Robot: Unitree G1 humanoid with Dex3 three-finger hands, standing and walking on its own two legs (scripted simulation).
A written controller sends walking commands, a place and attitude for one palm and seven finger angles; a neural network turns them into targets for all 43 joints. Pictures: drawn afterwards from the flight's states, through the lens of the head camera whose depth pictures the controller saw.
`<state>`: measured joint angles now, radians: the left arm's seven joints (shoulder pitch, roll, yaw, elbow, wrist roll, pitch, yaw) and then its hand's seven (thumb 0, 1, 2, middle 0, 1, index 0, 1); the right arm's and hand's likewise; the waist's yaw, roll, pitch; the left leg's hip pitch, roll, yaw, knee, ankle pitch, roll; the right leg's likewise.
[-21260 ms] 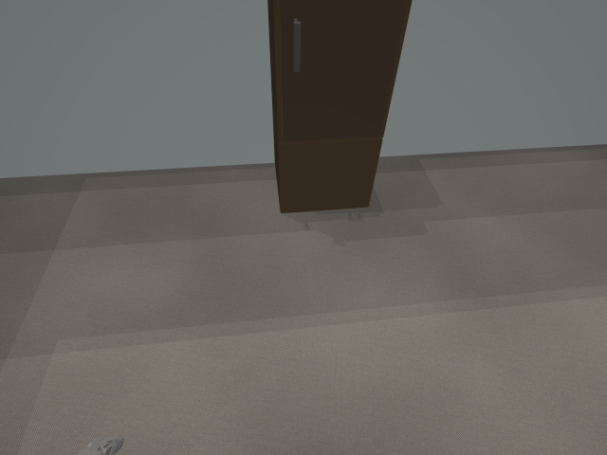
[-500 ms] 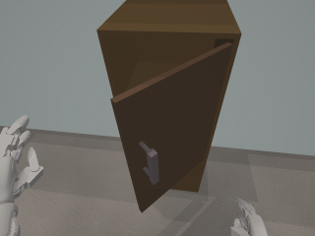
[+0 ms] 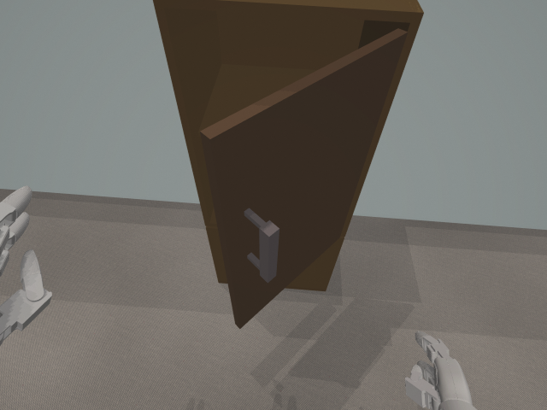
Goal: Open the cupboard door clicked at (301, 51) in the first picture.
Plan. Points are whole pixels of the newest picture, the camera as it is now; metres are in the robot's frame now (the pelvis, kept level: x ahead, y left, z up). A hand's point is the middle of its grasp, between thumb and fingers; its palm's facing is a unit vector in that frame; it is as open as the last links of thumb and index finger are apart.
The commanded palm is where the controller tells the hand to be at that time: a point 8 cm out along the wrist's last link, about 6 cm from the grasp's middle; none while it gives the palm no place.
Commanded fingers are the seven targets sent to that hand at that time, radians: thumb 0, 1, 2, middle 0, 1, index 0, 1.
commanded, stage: step back with the hand held close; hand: left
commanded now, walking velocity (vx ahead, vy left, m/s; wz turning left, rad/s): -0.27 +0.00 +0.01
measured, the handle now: (260, 246) +0.35 +0.05 +0.02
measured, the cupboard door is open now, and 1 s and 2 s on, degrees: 48 48 48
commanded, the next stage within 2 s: stop stepping back and stand still in 0.54 s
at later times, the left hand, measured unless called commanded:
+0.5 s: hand out of the picture +0.08 +0.30 +0.16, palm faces +0.52 -0.75 -0.41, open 7.4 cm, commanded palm +0.01 +0.33 +0.18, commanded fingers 0.00 0.90 0.90 -0.20 -0.30 -0.20 -0.30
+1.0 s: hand out of the picture -0.03 +0.24 +0.18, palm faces +0.47 -0.74 -0.49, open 7.4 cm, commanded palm -0.06 +0.27 +0.18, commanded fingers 0.00 0.90 0.90 -0.20 -0.30 -0.20 -0.30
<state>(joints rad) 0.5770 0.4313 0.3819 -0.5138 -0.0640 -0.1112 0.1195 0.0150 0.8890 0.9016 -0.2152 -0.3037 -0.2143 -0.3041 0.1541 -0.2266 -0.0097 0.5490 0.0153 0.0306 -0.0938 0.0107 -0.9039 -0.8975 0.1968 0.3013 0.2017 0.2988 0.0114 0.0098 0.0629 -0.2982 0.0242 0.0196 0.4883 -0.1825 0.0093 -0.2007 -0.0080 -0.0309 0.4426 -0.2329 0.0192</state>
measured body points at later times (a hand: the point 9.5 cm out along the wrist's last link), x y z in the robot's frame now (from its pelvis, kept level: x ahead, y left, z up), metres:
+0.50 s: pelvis -0.10 +0.02 -0.01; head -0.08 +0.04 +0.43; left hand +0.05 +0.34 +0.18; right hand +0.08 -0.20 -0.10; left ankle -0.05 +0.10 -0.74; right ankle -0.05 -0.12 -0.73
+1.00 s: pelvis -0.20 -0.03 -0.01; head -0.22 -0.04 +0.44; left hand -0.06 +0.27 +0.20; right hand -0.06 -0.27 -0.11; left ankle -0.17 +0.09 -0.71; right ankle -0.32 -0.10 -0.74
